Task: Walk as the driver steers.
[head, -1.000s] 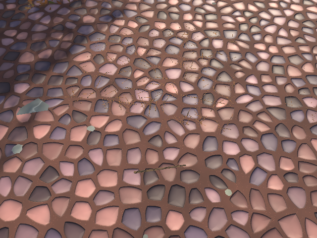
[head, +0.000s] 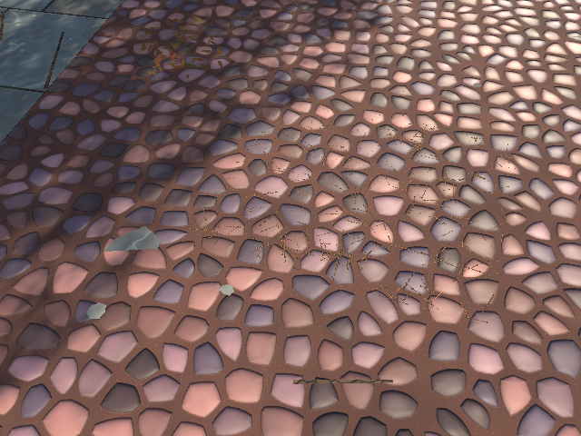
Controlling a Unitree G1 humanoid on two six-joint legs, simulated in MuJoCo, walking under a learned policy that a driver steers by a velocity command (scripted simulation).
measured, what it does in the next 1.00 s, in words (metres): walks ahead: left foot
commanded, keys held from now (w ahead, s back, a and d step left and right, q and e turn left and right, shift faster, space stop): no key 0.02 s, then w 0.98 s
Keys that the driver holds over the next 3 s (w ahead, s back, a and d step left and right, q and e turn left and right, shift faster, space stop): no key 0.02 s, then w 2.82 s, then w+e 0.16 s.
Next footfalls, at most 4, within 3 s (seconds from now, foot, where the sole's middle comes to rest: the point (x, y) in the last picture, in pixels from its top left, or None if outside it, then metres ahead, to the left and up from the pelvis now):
0.80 left None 0.48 0.02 -0.78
1.36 right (362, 338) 0.79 -0.14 -0.78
1.90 left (298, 247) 1.09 0.02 -0.78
2.46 right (352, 178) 1.40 -0.15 -0.78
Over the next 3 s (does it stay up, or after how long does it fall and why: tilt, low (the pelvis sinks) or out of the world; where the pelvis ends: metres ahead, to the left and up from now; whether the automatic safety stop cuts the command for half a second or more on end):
stays up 1.52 -0.07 -0.02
